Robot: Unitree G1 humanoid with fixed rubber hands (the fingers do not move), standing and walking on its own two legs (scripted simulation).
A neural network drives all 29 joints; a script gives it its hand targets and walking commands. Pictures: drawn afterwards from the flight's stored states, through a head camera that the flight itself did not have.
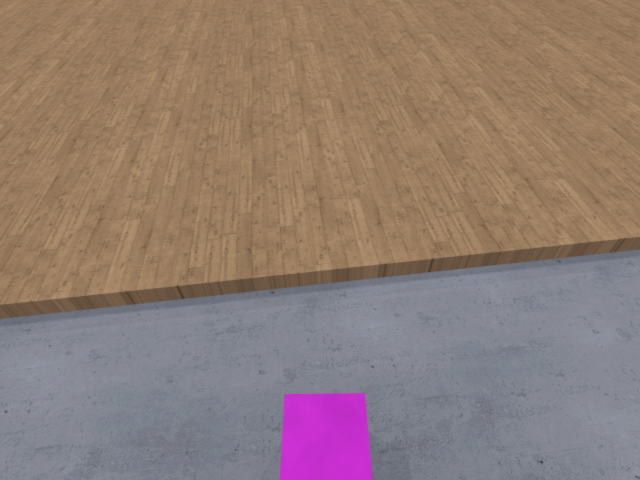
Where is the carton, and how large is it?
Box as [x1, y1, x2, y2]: [280, 393, 371, 479]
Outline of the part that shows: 364,393 284,394 280,479 371,479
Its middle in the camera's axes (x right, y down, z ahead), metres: +0.02 +0.55 +1.04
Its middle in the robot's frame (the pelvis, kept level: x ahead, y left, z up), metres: +0.37 +0.02 -0.66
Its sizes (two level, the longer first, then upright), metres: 0.210 0.200 0.250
